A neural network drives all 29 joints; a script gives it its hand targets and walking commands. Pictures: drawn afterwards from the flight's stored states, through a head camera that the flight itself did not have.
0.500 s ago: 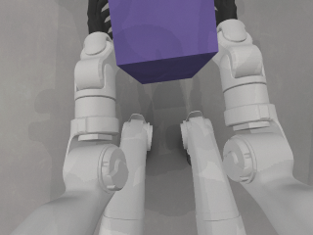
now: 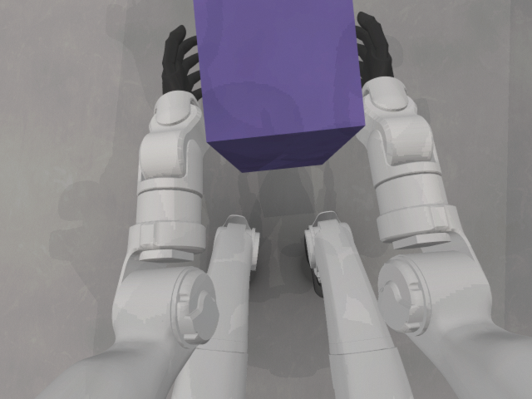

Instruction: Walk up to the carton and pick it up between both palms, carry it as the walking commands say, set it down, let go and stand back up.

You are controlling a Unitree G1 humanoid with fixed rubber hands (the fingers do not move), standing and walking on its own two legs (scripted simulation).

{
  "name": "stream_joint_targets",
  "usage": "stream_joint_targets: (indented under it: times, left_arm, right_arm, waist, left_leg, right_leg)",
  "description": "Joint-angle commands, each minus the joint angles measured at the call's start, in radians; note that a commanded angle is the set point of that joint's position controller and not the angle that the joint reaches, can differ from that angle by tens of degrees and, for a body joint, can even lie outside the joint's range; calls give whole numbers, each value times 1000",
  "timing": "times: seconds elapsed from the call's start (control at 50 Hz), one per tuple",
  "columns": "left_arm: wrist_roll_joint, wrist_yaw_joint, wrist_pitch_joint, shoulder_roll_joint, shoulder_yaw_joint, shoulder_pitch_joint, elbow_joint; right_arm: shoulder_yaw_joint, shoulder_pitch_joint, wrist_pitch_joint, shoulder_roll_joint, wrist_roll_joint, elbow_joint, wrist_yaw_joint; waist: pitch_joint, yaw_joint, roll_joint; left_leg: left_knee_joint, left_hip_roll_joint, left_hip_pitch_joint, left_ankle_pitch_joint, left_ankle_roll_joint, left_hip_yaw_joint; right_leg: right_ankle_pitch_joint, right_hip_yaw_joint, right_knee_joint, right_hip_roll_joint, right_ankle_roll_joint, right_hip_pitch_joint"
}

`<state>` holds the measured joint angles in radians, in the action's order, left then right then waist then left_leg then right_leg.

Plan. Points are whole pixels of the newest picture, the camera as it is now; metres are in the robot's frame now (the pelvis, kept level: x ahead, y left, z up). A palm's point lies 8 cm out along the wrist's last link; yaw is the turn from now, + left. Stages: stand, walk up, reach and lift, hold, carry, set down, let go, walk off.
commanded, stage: reach and lift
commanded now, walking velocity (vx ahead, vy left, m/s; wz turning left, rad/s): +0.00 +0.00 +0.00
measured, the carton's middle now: (277, 105) +0.48 +0.01 -0.11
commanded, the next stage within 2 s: none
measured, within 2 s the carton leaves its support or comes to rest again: neither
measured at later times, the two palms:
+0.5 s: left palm (160, 89) +0.46 +0.14 +0.02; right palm (395, 72) +0.47 -0.10 +0.02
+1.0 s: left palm (131, 75) +0.44 +0.13 +0.09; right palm (437, 55) +0.45 -0.11 +0.09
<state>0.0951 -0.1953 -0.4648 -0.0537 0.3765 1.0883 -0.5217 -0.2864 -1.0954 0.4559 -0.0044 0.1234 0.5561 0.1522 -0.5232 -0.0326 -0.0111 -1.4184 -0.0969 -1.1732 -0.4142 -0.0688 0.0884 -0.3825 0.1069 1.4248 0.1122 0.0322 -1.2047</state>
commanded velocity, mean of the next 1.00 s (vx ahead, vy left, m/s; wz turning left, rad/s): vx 0.00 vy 0.00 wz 0.00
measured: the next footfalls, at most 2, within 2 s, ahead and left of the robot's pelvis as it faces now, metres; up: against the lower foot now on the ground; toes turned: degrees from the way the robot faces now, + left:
none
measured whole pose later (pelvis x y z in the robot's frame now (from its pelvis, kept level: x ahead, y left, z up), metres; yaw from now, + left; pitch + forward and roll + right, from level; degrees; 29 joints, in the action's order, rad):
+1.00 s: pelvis +0.04 +0.00 +0.11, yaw +1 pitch -1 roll +1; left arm 0.15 -0.17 -0.47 -0.12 0.31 0.78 -0.53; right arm -0.29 -0.77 0.45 0.10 0.16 0.54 0.14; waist -0.41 -0.03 -0.02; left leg -0.88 -0.07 -0.60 -0.27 -0.05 0.13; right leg -0.26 0.10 0.89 0.08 0.01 -0.62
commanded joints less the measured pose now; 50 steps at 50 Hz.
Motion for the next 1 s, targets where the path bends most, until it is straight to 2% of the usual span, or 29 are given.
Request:
stream_joint_targets:
  times: [0.0, 0.3, 0.82, 0.94, 0.98]
  left_arm:
    - [-204, 259, 42, -1178, -696, 821, 106]
    - [-190, 275, 53, -1213, -724, 721, 104]
    - [-160, 289, 52, -1263, -771, 530, 120]
    - [-145, 292, 48, -1275, -765, 468, 102]
    - [-129, 295, 45, -1283, -746, 426, 63]
  right_arm:
    - [691, -886, -59, 1143, -218, -156, -255]
    - [712, -796, -70, 1188, -208, -165, -268]
    - [733, -625, -69, 1243, -198, -177, -290]
    - [717, -566, -64, 1261, -191, -160, -297]
    - [695, -530, -61, 1273, -182, -128, -298]
  waist:
    - [2231, -31, -20]
    - [2144, -30, -19]
    - [1950, -6, -6]
    - [1828, -9, -6]
    - [1732, -13, -6]
  left_leg:
    - [218, -67, 503, 83, 26, -68]
    - [359, -56, 631, 101, 36, -46]
    - [615, -36, 909, 159, 45, -16]
    - [678, -30, 950, 179, 51, -8]
    - [701, -27, 943, 174, 54, -6]
  right_leg:
    - [61, -39, -221, 56, -22, 694]
    - [80, -18, -363, 38, -25, 820]
    - [151, -8, -621, 2, -33, 1036]
    - [180, -14, -680, -4, -35, 1049]
    - [178, -16, -701, -6, -38, 1036]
